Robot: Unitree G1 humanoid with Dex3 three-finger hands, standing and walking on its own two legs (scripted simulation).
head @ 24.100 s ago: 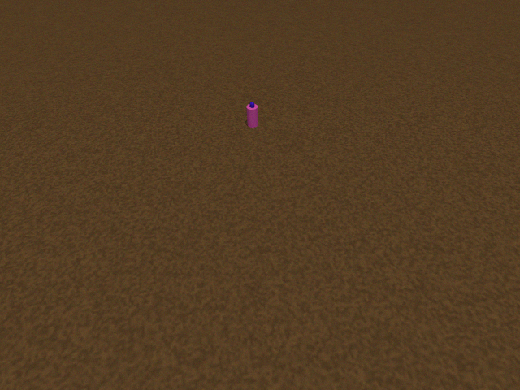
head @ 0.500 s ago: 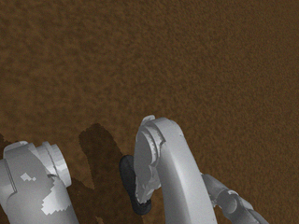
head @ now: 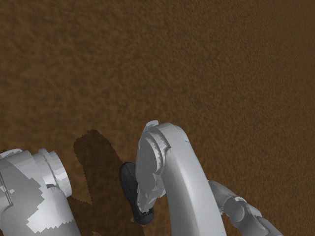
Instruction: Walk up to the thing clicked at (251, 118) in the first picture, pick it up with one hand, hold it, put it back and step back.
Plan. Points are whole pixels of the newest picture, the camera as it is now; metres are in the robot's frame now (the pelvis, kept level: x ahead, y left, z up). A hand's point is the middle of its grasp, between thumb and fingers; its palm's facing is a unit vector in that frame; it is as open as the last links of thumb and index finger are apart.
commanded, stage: loosen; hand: left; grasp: from the side
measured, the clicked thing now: out of the picture +0.45 +0.33 -0.20
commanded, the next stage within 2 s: open in 0.02 s
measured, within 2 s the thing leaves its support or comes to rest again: rests again in 0.16 s
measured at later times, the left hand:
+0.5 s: hand out of the picture +0.45 +0.33 -0.17, palm faces +0.50 -0.86 -0.01, open 15.4 cm
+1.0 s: hand out of the picture +0.42 +0.41 -0.09, palm faces +0.47 -0.88 -0.12, open 17.6 cm
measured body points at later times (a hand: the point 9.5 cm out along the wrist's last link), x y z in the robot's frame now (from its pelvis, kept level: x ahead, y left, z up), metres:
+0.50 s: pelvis +0.00 +0.00 +0.00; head +0.23 +0.19 +0.33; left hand +0.41 +0.38 -0.16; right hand +0.16 -0.24 -0.03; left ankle +0.08 +0.13 -0.25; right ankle +0.14 -0.13 -0.25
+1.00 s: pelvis +0.00 +0.00 +0.01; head +0.20 +0.17 +0.37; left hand +0.39 +0.46 -0.08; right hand +0.17 -0.25 -0.04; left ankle +0.08 +0.13 -0.25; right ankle +0.14 -0.13 -0.25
